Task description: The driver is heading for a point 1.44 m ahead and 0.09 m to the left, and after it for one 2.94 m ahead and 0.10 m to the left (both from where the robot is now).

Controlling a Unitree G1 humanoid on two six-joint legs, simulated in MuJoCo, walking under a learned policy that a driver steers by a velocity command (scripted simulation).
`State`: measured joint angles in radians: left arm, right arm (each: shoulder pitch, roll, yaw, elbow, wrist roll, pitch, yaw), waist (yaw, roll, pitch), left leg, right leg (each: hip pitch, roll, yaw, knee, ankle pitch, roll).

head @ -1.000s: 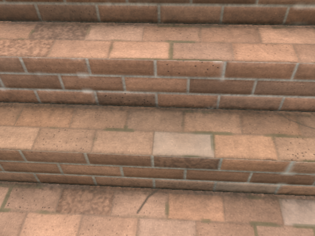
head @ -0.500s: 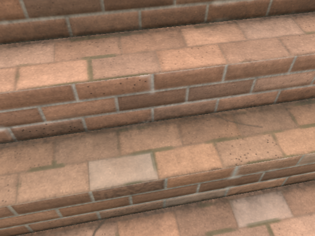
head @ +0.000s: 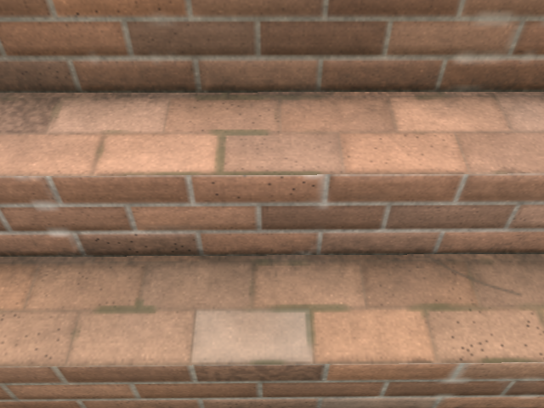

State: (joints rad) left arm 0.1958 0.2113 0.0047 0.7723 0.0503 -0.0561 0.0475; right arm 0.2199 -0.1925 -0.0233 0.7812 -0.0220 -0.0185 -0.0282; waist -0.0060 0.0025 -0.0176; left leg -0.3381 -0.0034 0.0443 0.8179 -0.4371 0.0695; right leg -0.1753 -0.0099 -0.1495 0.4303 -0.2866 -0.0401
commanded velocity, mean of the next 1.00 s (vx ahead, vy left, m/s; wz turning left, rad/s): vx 0.50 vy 0.00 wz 0.23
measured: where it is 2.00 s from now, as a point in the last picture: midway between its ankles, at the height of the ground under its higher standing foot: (159, 169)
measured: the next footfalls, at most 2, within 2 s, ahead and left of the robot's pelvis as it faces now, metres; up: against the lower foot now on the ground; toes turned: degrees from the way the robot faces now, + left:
left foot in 0.08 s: +0.00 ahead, +0.09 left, +0.00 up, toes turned +5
right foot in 0.54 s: +0.28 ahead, -0.11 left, +0.22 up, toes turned +19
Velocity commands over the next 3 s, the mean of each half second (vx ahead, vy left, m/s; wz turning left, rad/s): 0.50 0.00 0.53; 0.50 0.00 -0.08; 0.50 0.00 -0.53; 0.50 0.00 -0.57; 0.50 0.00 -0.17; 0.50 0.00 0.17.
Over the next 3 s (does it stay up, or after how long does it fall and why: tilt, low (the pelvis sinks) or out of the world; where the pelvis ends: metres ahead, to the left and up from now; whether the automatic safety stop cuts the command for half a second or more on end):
stays up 0.99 0.14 0.89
